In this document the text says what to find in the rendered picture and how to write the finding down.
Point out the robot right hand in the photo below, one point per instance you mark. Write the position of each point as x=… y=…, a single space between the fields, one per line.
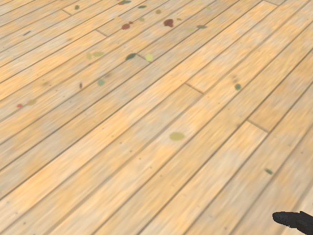
x=302 y=221

